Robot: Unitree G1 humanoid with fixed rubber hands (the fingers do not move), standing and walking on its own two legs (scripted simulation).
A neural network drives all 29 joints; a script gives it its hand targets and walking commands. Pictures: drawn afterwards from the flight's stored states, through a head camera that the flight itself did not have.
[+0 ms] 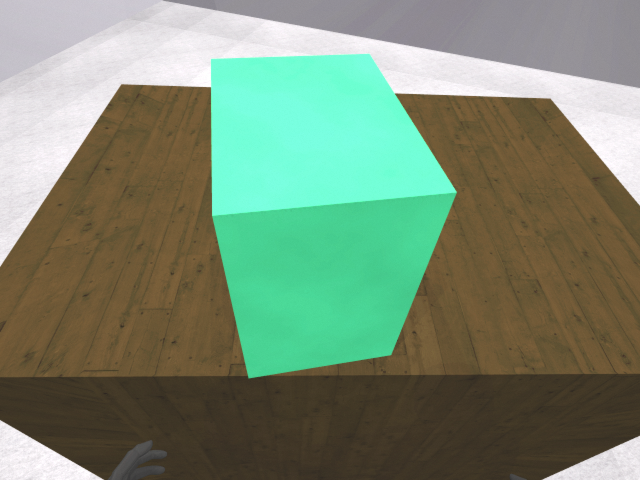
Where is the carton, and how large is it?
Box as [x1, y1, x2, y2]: [211, 54, 456, 377]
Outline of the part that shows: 369,54 211,59 212,216 248,377 390,354 456,192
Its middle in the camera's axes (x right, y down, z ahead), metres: -0.02 -0.03 +0.48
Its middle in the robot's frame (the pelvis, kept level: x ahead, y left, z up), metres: +0.41 +0.02 +0.13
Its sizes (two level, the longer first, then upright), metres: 0.257 0.188 0.286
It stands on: a pedestal, 0.74 m high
